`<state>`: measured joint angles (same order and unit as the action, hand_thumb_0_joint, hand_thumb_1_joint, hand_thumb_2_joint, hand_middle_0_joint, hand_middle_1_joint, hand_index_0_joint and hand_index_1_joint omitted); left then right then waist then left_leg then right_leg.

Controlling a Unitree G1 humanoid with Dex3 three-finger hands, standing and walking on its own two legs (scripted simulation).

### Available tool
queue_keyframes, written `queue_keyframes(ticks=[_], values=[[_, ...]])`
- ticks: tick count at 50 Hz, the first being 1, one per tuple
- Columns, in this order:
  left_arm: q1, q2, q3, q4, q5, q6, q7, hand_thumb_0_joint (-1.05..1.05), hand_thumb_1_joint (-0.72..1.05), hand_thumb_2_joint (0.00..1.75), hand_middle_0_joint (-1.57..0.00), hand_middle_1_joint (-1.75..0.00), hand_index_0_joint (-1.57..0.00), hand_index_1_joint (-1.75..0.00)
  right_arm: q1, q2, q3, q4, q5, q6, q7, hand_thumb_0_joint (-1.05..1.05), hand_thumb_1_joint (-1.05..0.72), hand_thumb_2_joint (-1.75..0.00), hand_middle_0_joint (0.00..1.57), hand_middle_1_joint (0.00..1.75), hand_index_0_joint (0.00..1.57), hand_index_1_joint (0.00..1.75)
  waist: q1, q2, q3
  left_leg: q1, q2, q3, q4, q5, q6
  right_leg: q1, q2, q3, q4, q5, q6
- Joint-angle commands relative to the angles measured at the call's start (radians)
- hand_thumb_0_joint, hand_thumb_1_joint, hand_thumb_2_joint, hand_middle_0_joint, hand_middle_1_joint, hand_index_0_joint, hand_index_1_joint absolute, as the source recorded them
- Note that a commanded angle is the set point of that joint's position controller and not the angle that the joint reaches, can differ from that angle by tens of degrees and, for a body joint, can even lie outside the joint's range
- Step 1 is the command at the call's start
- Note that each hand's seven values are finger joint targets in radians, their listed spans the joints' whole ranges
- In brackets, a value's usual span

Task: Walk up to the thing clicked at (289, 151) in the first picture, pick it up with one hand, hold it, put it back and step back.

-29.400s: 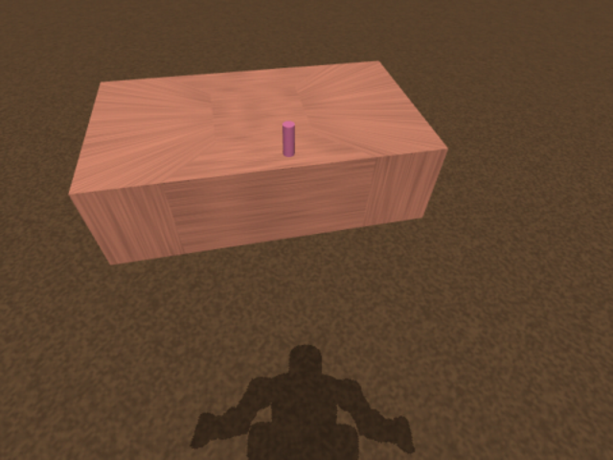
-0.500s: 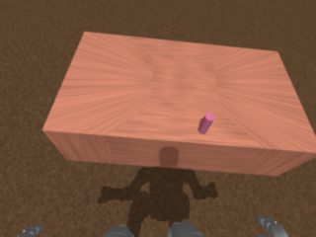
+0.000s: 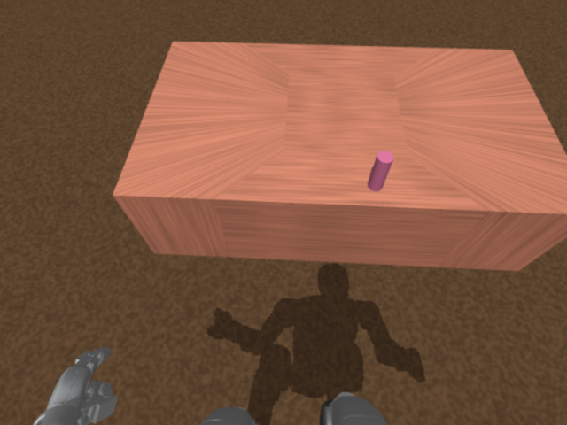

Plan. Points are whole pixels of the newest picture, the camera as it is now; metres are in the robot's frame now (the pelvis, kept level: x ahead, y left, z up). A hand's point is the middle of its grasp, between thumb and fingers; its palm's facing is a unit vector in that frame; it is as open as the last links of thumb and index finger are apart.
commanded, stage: step back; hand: right
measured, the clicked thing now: (379, 172) +0.74 -0.26 -0.30
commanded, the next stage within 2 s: stand in 1.96 s
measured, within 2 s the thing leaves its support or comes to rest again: neither
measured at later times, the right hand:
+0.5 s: hand out of the picture -0.04 -0.28 -0.13, palm faces +0.05 +0.90 -0.42, open 7.4 cm
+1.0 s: hand out of the picture -0.25 -0.26 -0.12, palm faces -0.02 +0.90 -0.44, open 7.4 cm
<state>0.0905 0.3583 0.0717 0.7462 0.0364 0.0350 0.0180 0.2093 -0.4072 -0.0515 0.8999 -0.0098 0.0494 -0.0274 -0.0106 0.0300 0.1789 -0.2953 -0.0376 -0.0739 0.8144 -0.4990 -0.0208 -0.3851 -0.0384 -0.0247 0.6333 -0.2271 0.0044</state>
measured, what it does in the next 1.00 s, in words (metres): walks backwards: left foot, then right foot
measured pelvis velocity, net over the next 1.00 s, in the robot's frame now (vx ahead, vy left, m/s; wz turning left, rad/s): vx -0.30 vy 0.00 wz -0.03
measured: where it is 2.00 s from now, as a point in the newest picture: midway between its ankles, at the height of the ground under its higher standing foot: outside the picture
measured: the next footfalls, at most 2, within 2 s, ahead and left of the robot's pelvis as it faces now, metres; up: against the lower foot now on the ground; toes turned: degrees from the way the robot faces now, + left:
left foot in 0.04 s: +0.00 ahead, +0.12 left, +0.00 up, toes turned -2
right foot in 0.46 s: -0.17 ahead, -0.14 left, +0.00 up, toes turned -4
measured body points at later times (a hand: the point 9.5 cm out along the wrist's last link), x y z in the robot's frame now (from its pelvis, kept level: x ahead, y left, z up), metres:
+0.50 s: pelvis -0.17 +0.00 -0.01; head -0.12 +0.00 +0.44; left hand -0.08 +0.31 -0.13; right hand -0.04 -0.33 -0.11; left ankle -0.04 +0.12 -0.72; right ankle -0.21 -0.13 -0.72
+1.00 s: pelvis -0.30 +0.00 +0.01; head -0.27 +0.03 +0.46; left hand -0.18 +0.31 -0.12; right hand -0.25 -0.31 -0.09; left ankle -0.28 +0.12 -0.72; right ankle -0.32 -0.16 -0.67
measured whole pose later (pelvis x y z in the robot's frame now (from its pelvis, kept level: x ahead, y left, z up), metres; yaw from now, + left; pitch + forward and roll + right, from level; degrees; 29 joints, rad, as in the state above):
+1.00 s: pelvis -0.30 +0.00 +0.01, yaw -2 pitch -2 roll -1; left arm 0.15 0.38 0.07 0.84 0.02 0.07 -0.02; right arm 0.23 -0.34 -0.03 0.93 -0.05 -0.01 -0.02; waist 0.00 -0.06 0.10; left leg -0.27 0.01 -0.01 0.59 -0.29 0.02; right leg -0.39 0.02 0.11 0.97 -0.46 -0.01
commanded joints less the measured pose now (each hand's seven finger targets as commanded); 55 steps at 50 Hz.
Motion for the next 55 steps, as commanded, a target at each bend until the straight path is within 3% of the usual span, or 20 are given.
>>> queue_keyframes(ticks=[1,3,4,5,8,15,20,23,25,26,27,30,36,39,41,42,43,46,51,55], values=[[0.012,0.250,0.058,-0.062,-0.019,0.016,0.009,0.00,0.90,0.90,-0.20,-0.30,-0.20,-0.30,0.093,-0.164,-0.055,-0.041,-0.014,-0.045,-0.006,0.00,-0.90,-0.90,0.20,0.30,0.20,0.30,0.000,-0.173,-0.283,0.063,0.003,0.078,-0.406,0.323,0.028,0.251,-0.156,0.181,0.025,0.343,-0.138],[0.006,0.182,0.039,-0.081,-0.027,0.019,0.005,0.00,0.90,0.90,-0.20,-0.30,-0.20,-0.30,0.052,-0.307,-0.088,-0.063,-0.038,-0.043,-0.001,0.00,-0.90,-0.90,0.20,0.30,0.20,0.30,0.001,0.169,-0.242,0.158,0.322,-0.369,-0.470,0.501,0.167,-0.089,0.078,0.074,0.263,-0.177,-0.037],[-0.080,0.223,0.065,-0.085,-0.020,0.021,0.019,0.00,0.90,0.90,-0.20,-0.30,-0.20,-0.30,0.006,-0.377,-0.096,-0.089,-0.036,-0.040,0.006,0.00,-0.90,-0.90,0.20,0.30,0.20,0.30,-0.051,0.214,-0.201,-0.051,0.448,-0.509,-0.523,0.501,0.318,-0.042,0.131,0.159,0.465,-0.443,-0.016],[-0.074,0.251,0.074,-0.066,-0.011,0.023,0.022,0.00,0.90,0.90,-0.20,-0.30,-0.20,-0.30,-0.045,-0.354,-0.096,-0.096,-0.038,-0.046,0.000,0.00,-0.90,-0.90,0.20,0.30,0.20,0.30,-0.033,0.173,-0.145,-0.119,0.466,-0.525,-0.532,0.472,0.342,-0.030,0.121,0.240,0.593,-0.433,-0.017],[0.059,0.220,0.068,-0.002,-0.033,0.025,0.010,0.00,0.90,0.90,-0.20,-0.30,-0.20,-0.30,-0.146,-0.219,-0.057,-0.116,-0.038,-0.053,-0.009,0.00,-0.90,-0.90,0.20,0.30,0.20,0.30,0.068,0.063,-0.127,0.004,0.272,-0.165,-0.430,0.624,0.212,-0.129,0.152,0.251,0.689,-0.268,-0.026],[0.073,0.199,0.056,0.002,-0.012,0.009,-0.002,0.00,0.90,0.90,-0.20,-0.30,-0.20,-0.30,-0.035,-0.214,-0.068,-0.113,-0.020,-0.044,-0.009,0.00,-0.90,-0.90,0.20,0.30,0.20,0.30,-0.017,0.122,-0.221,0.273,0.282,-0.133,-0.367,0.604,0.271,-0.118,0.107,0.164,0.387,-0.277,0.051],[0.143,0.201,0.047,0.043,-0.013,-0.001,-0.012,0.00,0.90,0.90,-0.20,-0.30,-0.20,-0.30,-0.075,-0.257,-0.077,-0.141,-0.026,-0.021,0.001,0.00,-0.90,-0.90,0.20,0.30,0.20,0.30,-0.008,0.207,-0.300,0.217,0.299,-0.134,-0.345,0.505,0.246,0.072,0.051,0.061,0.028,-0.242,0.019],[0.272,0.215,0.059,0.111,-0.003,-0.003,-0.016,0.00,0.90,0.90,-0.20,-0.30,-0.20,-0.30,-0.139,-0.250,-0.069,-0.155,-0.013,-0.007,0.007,0.00,-0.90,-0.90,0.20,0.30,0.20,0.30,0.063,0.151,-0.315,0.055,0.251,-0.085,-0.278,0.407,0.160,0.249,0.042,0.032,-0.207,-0.060,-0.038],[0.209,0.351,0.099,0.067,0.014,0.002,-0.023,0.00,0.90,0.90,-0.20,-0.30,-0.20,-0.30,-0.159,-0.159,-0.045,-0.187,0.003,-0.015,0.002,0.00,-0.90,-0.90,0.20,0.30,0.20,0.30,0.068,-0.220,-0.180,-0.274,-0.003,0.012,-0.050,0.006,0.038,0.179,-0.214,0.449,-0.311,-0.208,-0.166],[0.111,0.429,0.107,0.032,0.019,0.006,-0.020,0.00,0.90,0.90,-0.20,-0.30,-0.20,-0.30,-0.164,-0.187,-0.063,-0.175,-0.003,-0.011,-0.014,0.00,-0.90,-0.90,0.20,0.30,0.20,0.30,0.093,-0.340,-0.114,-0.181,-0.031,-0.003,0.202,-0.124,0.001,-0.095,-0.383,0.598,-0.400,-0.242,-0.306],[0.036,0.396,0.099,0.004,0.015,0.001,-0.014,0.00,0.90,0.90,-0.20,-0.30,-0.20,-0.30,-0.137,-0.219,-0.075,-0.154,0.000,-0.010,-0.014,0.00,-0.90,-0.90,0.20,0.30,0.20,0.30,0.048,-0.314,-0.048,-0.129,0.003,-0.073,0.310,-0.090,0.008,-0.215,-0.389,0.580,-0.422,-0.254,-0.302],[-0.059,0.256,0.066,-0.019,0.011,-0.005,-0.004,0.00,0.90,0.90,-0.20,-0.30,-0.20,-0.30,-0.043,-0.176,-0.052,-0.099,0.007,-0.016,-0.006,0.00,-0.90,-0.90,0.20,0.30,0.20,0.30,-0.022,-0.179,-0.071,-0.151,-0.085,-0.064,0.366,0.049,0.016,-0.071,-0.160,0.192,-0.262,0.075,-0.182],[0.062,0.244,0.075,-0.035,0.024,0.010,0.009,0.00,0.90,0.90,-0.20,-0.30,-0.20,-0.30,-0.003,-0.137,-0.031,-0.115,-0.010,-0.054,-0.017,0.00,-0.90,-0.90,0.20,0.30,0.20,0.30,0.048,-0.282,-0.213,-0.187,0.016,0.046,-0.078,-0.010,0.002,0.339,-0.179,0.183,-0.101,0.306,-0.183],[0.054,0.239,0.062,-0.039,-0.002,0.029,-0.001,0.00,0.90,0.90,-0.20,-0.30,-0.20,-0.30,0.091,-0.140,-0.047,-0.060,-0.027,-0.073,-0.017,0.00,-0.90,-0.90,0.20,0.30,0.20,0.30,0.021,-0.213,-0.280,0.041,-0.006,0.102,-0.511,0.309,0.022,0.299,-0.152,0.149,0.088,0.274,-0.137],[0.138,0.138,0.031,-0.035,-0.013,0.036,-0.010,0.00,0.90,0.90,-0.20,-0.30,-0.20,-0.30,0.034,-0.265,-0.082,-0.062,-0.049,-0.077,-0.019,0.00,-0.90,-0.90,0.20,0.30,0.20,0.30,0.072,0.137,-0.273,0.278,0.283,-0.351,-0.510,0.395,0.120,-0.143,0.030,0.044,0.303,-0.270,-0.045],[0.054,0.200,0.046,-0.039,-0.012,0.036,0.004,0.00,0.90,0.90,-0.20,-0.30,-0.20,-0.30,0.006,-0.355,-0.085,-0.088,-0.041,-0.072,-0.013,0.00,-0.90,-0.90,0.20,0.30,0.20,0.30,0.014,0.141,-0.237,0.052,0.433,-0.476,-0.495,0.332,0.271,-0.092,0.034,0.135,0.384,-0.391,-0.017],[-0.013,0.248,0.056,-0.029,-0.007,0.035,0.004,0.00,0.90,0.90,-0.20,-0.30,-0.20,-0.30,-0.056,-0.356,-0.088,-0.096,-0.038,-0.080,-0.019,0.00,-0.90,-0.90,0.20,0.30,0.20,0.30,0.003,0.150,-0.165,-0.127,0.483,-0.557,-0.552,0.229,0.317,-0.012,0.002,0.203,0.486,-0.372,-0.020],[0.074,0.220,0.055,0.023,-0.025,0.025,-0.018,0.00,0.90,0.90,-0.20,-0.30,-0.20,-0.30,-0.123,-0.213,-0.045,-0.089,-0.041,-0.098,-0.023,0.00,-0.90,-0.90,0.20,0.30,0.20,0.30,0.080,0.084,-0.160,0.019,0.266,-0.152,-0.419,0.502,0.207,-0.041,0.051,0.207,0.453,-0.233,-0.030],[0.019,0.198,0.038,0.047,-0.013,-0.015,-0.037,0.00,0.90,0.90,-0.20,-0.30,-0.20,-0.30,-0.037,-0.216,-0.059,-0.053,-0.042,-0.087,0.002,0.00,-0.90,-0.90,0.20,0.30,0.20,0.30,-0.014,0.148,-0.170,0.096,0.230,-0.143,-0.449,0.095,0.190,0.041,0.038,0.057,0.047,-0.290,-0.003],[0.153,0.212,0.051,0.162,0.003,-0.057,-0.015,0.00,0.90,0.90,-0.20,-0.30,-0.20,-0.30,-0.064,-0.176,-0.046,-0.059,-0.027,-0.059,0.017,0.00,-0.90,-0.90,0.20,0.30,0.20,0.30,0.052,0.089,-0.201,-0.081,0.175,-0.045,-0.252,0.126,0.124,0.361,0.041,0.073,-0.294,-0.074,-0.047]])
